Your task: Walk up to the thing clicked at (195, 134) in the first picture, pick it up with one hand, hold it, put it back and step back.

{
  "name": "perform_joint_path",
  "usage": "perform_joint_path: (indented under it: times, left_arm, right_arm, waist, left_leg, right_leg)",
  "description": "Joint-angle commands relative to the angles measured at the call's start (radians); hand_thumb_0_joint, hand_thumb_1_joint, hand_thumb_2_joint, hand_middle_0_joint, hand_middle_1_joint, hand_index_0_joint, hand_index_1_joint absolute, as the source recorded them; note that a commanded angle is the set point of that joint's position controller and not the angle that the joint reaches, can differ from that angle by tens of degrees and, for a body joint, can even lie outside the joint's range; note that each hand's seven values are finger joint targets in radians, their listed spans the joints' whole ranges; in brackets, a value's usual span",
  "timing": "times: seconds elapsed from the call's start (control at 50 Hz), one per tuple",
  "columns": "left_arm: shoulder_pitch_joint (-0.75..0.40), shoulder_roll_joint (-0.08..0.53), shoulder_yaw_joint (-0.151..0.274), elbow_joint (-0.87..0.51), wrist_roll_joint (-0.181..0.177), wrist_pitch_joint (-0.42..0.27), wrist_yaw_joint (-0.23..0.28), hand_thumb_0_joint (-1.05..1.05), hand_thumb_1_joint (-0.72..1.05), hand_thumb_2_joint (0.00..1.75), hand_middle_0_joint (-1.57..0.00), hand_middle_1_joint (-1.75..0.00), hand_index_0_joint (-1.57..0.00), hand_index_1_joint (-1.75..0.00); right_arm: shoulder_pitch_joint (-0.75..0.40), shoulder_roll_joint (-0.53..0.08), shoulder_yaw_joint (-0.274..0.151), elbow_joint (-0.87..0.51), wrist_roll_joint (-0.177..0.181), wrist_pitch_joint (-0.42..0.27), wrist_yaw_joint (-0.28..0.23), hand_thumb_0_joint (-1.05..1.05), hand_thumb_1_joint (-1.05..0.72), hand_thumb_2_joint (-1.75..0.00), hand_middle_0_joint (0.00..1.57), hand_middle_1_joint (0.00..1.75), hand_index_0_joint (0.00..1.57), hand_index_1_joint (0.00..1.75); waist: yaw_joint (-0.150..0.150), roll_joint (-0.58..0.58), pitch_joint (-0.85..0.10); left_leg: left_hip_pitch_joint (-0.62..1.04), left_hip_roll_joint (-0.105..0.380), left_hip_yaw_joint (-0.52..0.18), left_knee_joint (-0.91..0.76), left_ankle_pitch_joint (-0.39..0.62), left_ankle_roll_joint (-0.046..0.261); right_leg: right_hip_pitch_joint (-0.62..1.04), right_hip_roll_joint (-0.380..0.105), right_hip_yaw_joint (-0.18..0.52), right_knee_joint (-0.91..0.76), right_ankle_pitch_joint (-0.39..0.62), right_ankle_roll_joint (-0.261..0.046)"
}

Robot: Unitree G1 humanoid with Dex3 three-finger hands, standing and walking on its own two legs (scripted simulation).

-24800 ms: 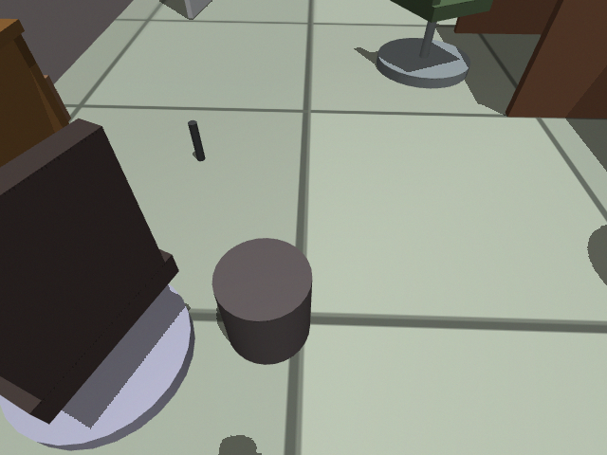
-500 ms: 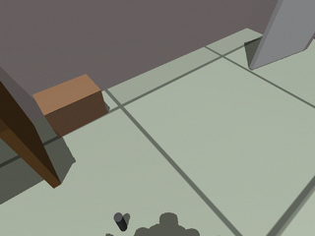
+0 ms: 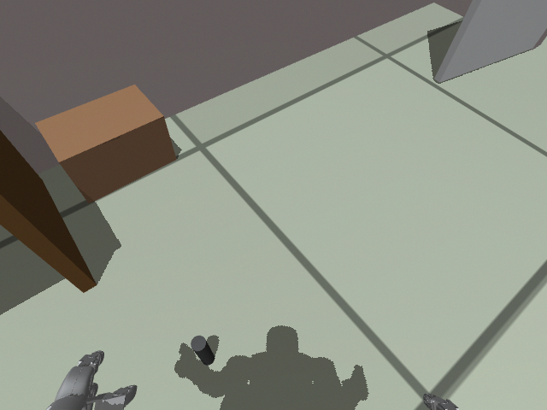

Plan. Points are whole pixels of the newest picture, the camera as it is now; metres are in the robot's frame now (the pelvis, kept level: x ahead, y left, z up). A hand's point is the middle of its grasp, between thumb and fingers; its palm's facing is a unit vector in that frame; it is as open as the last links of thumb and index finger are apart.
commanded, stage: go down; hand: left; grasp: from the side
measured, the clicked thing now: (203, 351) +0.34 +0.20 -0.65
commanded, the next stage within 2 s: none
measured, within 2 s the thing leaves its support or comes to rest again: neither
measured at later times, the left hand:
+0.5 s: hand out of the picture +0.14 +0.28 -0.19, palm faces +0.06 -0.95 -0.30, open 17.0 cm
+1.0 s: hand (108, 373) +0.22 +0.33 -0.29, palm faces +0.07 -0.98 -0.20, open 17.5 cm
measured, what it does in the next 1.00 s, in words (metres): lowers itself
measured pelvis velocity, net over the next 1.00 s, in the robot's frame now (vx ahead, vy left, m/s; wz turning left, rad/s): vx -0.04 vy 0.01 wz -0.02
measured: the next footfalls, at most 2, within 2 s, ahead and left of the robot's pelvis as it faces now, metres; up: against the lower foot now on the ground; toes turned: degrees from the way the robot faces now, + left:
none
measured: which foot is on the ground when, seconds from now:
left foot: down 0.00-1.00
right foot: down 0.00-1.00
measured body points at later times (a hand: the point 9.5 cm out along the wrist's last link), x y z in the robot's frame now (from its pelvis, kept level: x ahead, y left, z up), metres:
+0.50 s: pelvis -0.01 +0.01 -0.07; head +0.08 +0.03 +0.37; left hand +0.14 +0.33 -0.17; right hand +0.16 -0.24 -0.16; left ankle +0.01 +0.13 -0.73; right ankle +0.00 -0.13 -0.73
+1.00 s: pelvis -0.04 +0.01 -0.21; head +0.13 +0.03 +0.20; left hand +0.22 +0.38 -0.27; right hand +0.14 -0.25 -0.32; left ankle +0.00 +0.13 -0.73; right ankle +0.00 -0.13 -0.73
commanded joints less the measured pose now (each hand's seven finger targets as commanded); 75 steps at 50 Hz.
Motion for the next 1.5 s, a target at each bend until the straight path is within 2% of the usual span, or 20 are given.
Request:
perform_joint_path:
  times: [0.0,0.02,0.14,0.16,0.24,0.34,0.44,0.54,0.62,0.7,0.72,0.82,0.88,0.94,1.02,1.04,1.12,1.3,1.38,1.48]
  left_arm:
    - [0.097,0.240,0.114,-0.112,0.024,0.015,0.004,0.00,0.02,0.16,-0.04,-0.08,-0.04,-0.07]
    - [0.081,0.204,0.094,-0.111,0.024,0.028,0.000,0.00,-0.02,0.16,-0.03,-0.09,-0.04,-0.08]
    - [0.183,0.215,0.158,-0.216,-0.001,0.042,-0.036,0.00,-0.36,0.09,-0.05,-0.08,-0.05,-0.08]
    - [0.097,0.224,0.141,-0.384,-0.005,0.025,-0.048,0.00,-0.36,0.10,-0.04,-0.10,-0.05,-0.09]
    - [0.119,0.226,0.152,-0.556,-0.025,0.033,-0.064,0.00,-0.49,0.06,-0.06,-0.09,-0.06,-0.09]
    - [0.279,0.223,0.175,-0.638,-0.027,0.097,-0.060,0.00,-0.52,0.05,-0.07,-0.08,-0.07,-0.08]
    - [0.286,0.233,0.196,-0.752,-0.033,0.134,-0.056,0.00,-0.49,0.06,-0.06,-0.08,-0.06,-0.07]
    - [0.285,0.240,0.231,-0.651,-0.047,0.116,-0.077,0.00,-0.51,0.06,-0.07,-0.09,-0.07,-0.09]
    - [0.188,0.271,0.269,-0.596,-0.077,0.013,-0.144,0.00,-0.54,0.04,-0.07,-0.08,-0.07,-0.08]
    - [0.115,0.331,0.333,-0.546,-0.128,-0.132,-0.242,0.00,-0.61,0.02,-0.08,-0.08,-0.08,-0.08]
    - [0.105,0.306,0.313,-0.529,-0.137,-0.166,-0.269,0.00,-0.61,0.02,-0.08,-0.08,-0.07,-0.08]
    - [0.062,0.415,0.422,-0.551,-0.175,-0.257,-0.345,0.00,-0.61,0.06,-0.07,-0.10,-0.06,-0.10]
    - [0.081,0.419,0.447,-0.487,-0.195,-0.266,-0.373,0.00,-0.61,0.06,-0.07,-0.09,-0.06,-0.10]
    - [0.055,0.502,0.510,-0.489,-0.206,-0.263,-0.395,0.00,-0.61,0.06,-0.07,-0.10,-0.06,-0.10]
    - [-0.052,0.525,0.539,-0.449,-0.233,-0.288,-0.433,0.00,-0.61,0.08,-0.06,-0.11,-0.06,-0.11]
    - [-0.113,0.574,0.562,-0.478,-0.237,-0.303,-0.442,0.00,-0.61,0.07,-0.06,-0.10,-0.06,-0.10]
    - [-0.219,0.568,0.540,-0.396,-0.245,-0.342,-0.497,0.00,-0.61,0.06,-0.06,-0.10,-0.06,-0.10]
    - [-0.295,0.680,0.589,-0.330,-0.246,-0.359,-0.565,0.00,-0.61,0.03,-0.08,-0.09,-0.08,-0.09]
    - [-0.250,0.737,0.642,-0.343,-0.265,-0.353,-0.565,0.00,-0.61,0.04,-0.08,-0.09,-0.08,-0.10]
    - [-0.284,0.703,0.634,-0.334,-0.293,-0.364,-0.592,0.00,-0.61,0.05,-0.07,-0.08,-0.06,-0.09]
  right_arm:
    - [0.045,-0.165,-0.070,-0.155,-0.005,-0.027,-0.004,0.00,-0.94,-0.91,0.20,0.30,0.20,0.30]
    - [0.029,-0.160,-0.068,-0.175,-0.004,-0.027,-0.001,0.00,-0.92,-0.91,0.20,0.30,0.20,0.30]
    - [0.022,-0.162,-0.081,-0.268,-0.002,-0.056,0.008,0.00,-0.89,-0.90,0.20,0.30,0.20,0.30]
    - [0.023,-0.154,-0.082,-0.291,-0.001,-0.063,0.006,0.00,-0.89,-0.90,0.20,0.30,0.20,0.30]
    - [0.025,-0.148,-0.085,-0.330,-0.001,-0.088,-0.012,0.00,-0.89,-0.90,0.20,0.30,0.20,0.30]
    - [0.030,-0.146,-0.079,-0.361,0.001,-0.107,-0.029,0.00,-0.89,-0.90,0.20,0.30,0.20,0.30]
    - [0.009,-0.132,-0.065,-0.391,-0.006,-0.128,-0.044,0.00,-0.89,-0.90,0.20,0.30,0.20,0.30]
    - [0.020,-0.129,-0.060,-0.367,-0.020,-0.154,-0.053,0.00,-0.89,-0.90,0.20,0.30,0.20,0.30]
    - [0.013,-0.135,-0.062,-0.359,-0.029,-0.184,-0.046,0.00,-0.92,-0.91,0.20,0.30,0.20,0.30]
    - [-0.003,-0.161,-0.069,-0.358,-0.034,-0.210,-0.033,0.00,-0.94,-0.91,0.20,0.30,0.20,0.30]
    - [-0.006,-0.168,-0.071,-0.353,-0.035,-0.213,-0.029,0.00,-0.92,-0.90,0.20,0.30,0.20,0.30]
    - [-0.009,-0.205,-0.072,-0.337,-0.036,-0.202,-0.025,0.00,-0.89,-0.90,0.20,0.30,0.20,0.30]
    - [-0.013,-0.212,-0.068,-0.312,-0.034,-0.193,-0.026,0.00,-0.88,-0.90,0.20,0.30,0.20,0.30]
    - [-0.021,-0.226,-0.071,-0.310,-0.030,-0.183,-0.028,0.00,-0.89,-0.90,0.20,0.30,0.20,0.30]
    - [-0.030,-0.219,-0.063,-0.295,-0.031,-0.186,-0.026,0.00,-0.88,-0.90,0.20,0.30,0.20,0.30]
    - [-0.026,-0.223,-0.061,-0.290,-0.032,-0.186,-0.028,0.00,-0.88,-0.90,0.20,0.30,0.20,0.30]
    - [-0.033,-0.222,-0.051,-0.271,-0.038,-0.201,-0.036,0.00,-0.88,-0.90,0.20,0.30,0.20,0.30]
    - [-0.030,-0.265,-0.032,-0.264,-0.032,-0.208,-0.042,0.00,-0.89,-0.90,0.20,0.30,0.20,0.30]
    - [-0.025,-0.271,-0.020,-0.263,-0.024,-0.201,-0.043,0.00,-0.90,-0.90,0.20,0.30,0.20,0.30]
    - [-0.023,-0.275,-0.018,-0.244,-0.026,-0.202,-0.043,0.00,-0.91,-0.90,0.20,0.30,0.20,0.30]
  waist:
    - [0.055,0.080,-0.283]
    - [0.039,0.076,-0.242]
    - [0.027,0.050,-0.271]
    - [0.027,0.080,-0.303]
    - [0.004,0.086,-0.362]
    - [0.000,0.067,-0.378]
    - [-0.002,0.092,-0.368]
    - [-0.022,0.087,-0.322]
    - [-0.019,0.087,-0.347]
    - [0.003,0.131,-0.482]
    - [-0.003,0.127,-0.500]
    - [0.056,0.185,-0.684]
    - [0.060,0.151,-0.691]
    - [0.072,0.124,-0.722]
    - [0.040,0.064,-0.712]
    - [0.038,0.072,-0.722]
    - [0.002,0.087,-0.688]
    - [0.039,0.212,-0.698]
    - [0.064,0.212,-0.732]
    - [0.035,0.224,-0.722]
  left_leg:
    - [-0.001,-0.052,0.029,0.046,0.246,0.014]
    - [-0.041,-0.048,0.026,0.065,0.201,0.015]
    - [-0.205,-0.026,0.004,0.213,0.045,0.021]
    - [-0.208,-0.024,0.002,0.231,0.036,0.021]
    - [-0.235,-0.017,-0.009,0.295,0.017,0.025]
    - [-0.252,-0.010,-0.018,0.331,0.041,0.027]
    - [-0.299,-0.012,-0.018,0.373,0.013,0.028]
    - [-0.385,-0.011,-0.020,0.445,-0.012,0.030]
    - [-0.500,-0.012,-0.024,0.567,-0.003,0.036]
    - [-0.602,-0.016,-0.047,0.699,0.012,0.033]
    - [-0.621,-0.015,-0.057,0.722,0.005,0.030]
    - [-0.619,-0.014,-0.075,0.811,0.062,0.021]
    - [-0.682,-0.018,-0.083,0.861,0.055,0.025]
    - [-0.737,-0.021,-0.076,0.892,0.001,0.034]
    - [-0.892,-0.024,-0.056,0.984,-0.065,0.051]
    - [-0.918,-0.024,-0.052,1.004,-0.083,0.053]
    - [-0.987,-0.019,-0.052,1.048,-0.188,0.054]
    - [-1.003,-0.007,-0.093,1.024,-0.364,0.035]
    - [-1.015,-0.009,-0.091,1.052,-0.290,0.033]
    - [-1.007,-0.009,-0.096,1.123,-0.176,0.033]
  right_leg:
    - [0.061,0.027,-0.011,0.043,0.226,-0.036]
    - [0.009,0.029,-0.012,0.054,0.180,-0.038]
    - [-0.181,0.037,-0.022,0.222,0.014,-0.038]
    - [-0.212,0.035,-0.019,0.245,0.009,-0.039]
    - [-0.282,0.034,-0.017,0.307,-0.001,-0.033]
    - [-0.291,0.033,-0.020,0.338,0.017,-0.030]
    - [-0.339,0.028,-0.018,0.365,-0.007,-0.030]
    - [-0.428,0.028,-0.019,0.431,-0.034,-0.031]
    - [-0.553,0.023,-0.015,0.556,-0.034,-0.033]
    - [-0.713,0.023,-0.017,0.724,-0.057,-0.040]
    - [-0.757,0.025,-0.022,0.761,-0.072,-0.041]
    - [-0.845,0.023,-0.026,0.876,-0.056,-0.053]
    - [-0.893,0.027,-0.027,0.918,-0.065,-0.053]
    - [-0.893,0.028,-0.016,0.924,-0.090,-0.051]
    - [-0.909,0.028,0.002,0.955,-0.117,-0.040]
    - [-0.911,0.026,0.012,0.962,-0.132,-0.040]
    - [-0.989,0.027,0.021,0.982,-0.220,-0.038]
    - [-1.156,0.039,-0.033,1.094,-0.332,-0.052]
    - [-1.161,0.039,-0.046,1.137,-0.285,-0.056]
    - [-1.229,0.036,-0.050,1.190,-0.219,-0.061]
